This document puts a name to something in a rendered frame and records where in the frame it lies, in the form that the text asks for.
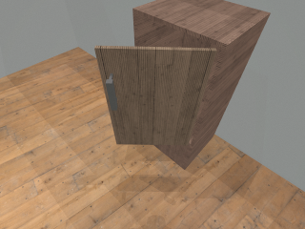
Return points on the handle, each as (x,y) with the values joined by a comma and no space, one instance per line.
(111,93)

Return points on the cupboard door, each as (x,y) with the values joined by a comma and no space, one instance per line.
(159,91)

